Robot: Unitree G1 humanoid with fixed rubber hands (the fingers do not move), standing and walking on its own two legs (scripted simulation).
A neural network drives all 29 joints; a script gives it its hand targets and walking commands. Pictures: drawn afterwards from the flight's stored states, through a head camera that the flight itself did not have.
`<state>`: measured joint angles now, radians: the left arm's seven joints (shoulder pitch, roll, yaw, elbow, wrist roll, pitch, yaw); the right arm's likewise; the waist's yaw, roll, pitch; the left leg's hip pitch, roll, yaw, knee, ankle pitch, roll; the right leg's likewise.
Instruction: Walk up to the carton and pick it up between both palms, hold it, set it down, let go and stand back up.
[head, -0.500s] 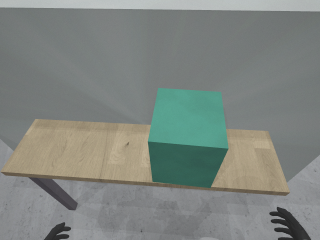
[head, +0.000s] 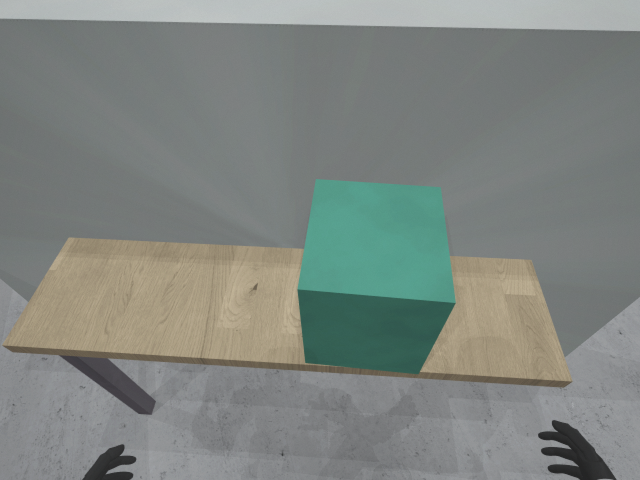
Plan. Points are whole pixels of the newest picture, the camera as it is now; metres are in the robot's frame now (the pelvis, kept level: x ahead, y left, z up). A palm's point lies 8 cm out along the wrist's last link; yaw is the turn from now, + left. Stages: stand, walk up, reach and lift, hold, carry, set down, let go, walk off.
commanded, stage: walk up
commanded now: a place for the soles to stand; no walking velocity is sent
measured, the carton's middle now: (369, 280) +0.42 -0.05 -0.08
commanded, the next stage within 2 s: reach and lift in 0.82 s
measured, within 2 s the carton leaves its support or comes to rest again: neither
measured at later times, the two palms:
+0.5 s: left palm out of the picture +0.05 +0.29 -0.10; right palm out of the picture +0.05 -0.32 -0.10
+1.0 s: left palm (139, 461) +0.15 +0.27 -0.10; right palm out of the picture +0.12 -0.32 -0.10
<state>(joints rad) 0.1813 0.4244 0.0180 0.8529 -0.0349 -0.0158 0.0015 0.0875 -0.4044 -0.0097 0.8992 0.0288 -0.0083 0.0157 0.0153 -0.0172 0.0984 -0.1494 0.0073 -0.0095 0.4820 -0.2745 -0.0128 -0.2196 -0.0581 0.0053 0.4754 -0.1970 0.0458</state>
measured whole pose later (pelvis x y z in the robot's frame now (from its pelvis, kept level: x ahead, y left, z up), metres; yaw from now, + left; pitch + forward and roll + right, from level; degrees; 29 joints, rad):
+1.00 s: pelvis -0.03 -0.01 -0.02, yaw -1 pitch -5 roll -1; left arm -0.01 0.36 0.06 0.62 0.03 0.41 0.02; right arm -0.01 -0.32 -0.14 0.90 -0.07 -0.06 0.07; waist -0.01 -0.03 0.19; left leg -0.26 0.06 0.00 0.68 -0.33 -0.05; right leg -0.32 -0.01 0.01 0.62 -0.20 0.01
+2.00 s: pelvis +0.02 +0.00 +0.00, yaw -2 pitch -6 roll -1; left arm 0.21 0.13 -0.03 0.57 -0.01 -0.09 0.09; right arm 0.14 -0.23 -0.08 0.82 0.08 -0.37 0.08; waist 0.02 -0.02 0.06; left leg -0.02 0.05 0.04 0.42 -0.29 -0.03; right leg -0.10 -0.02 0.03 0.38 -0.18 0.03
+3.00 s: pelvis +0.04 +0.00 +0.00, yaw -2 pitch -2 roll -2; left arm -0.01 0.14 -0.05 0.58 -0.11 -0.31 0.07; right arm -0.06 -0.20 0.05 0.78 0.25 -0.50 0.00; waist 0.01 0.00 0.03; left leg -0.08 0.07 0.03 0.43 -0.31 -0.04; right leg -0.14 0.00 0.02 0.37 -0.19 0.03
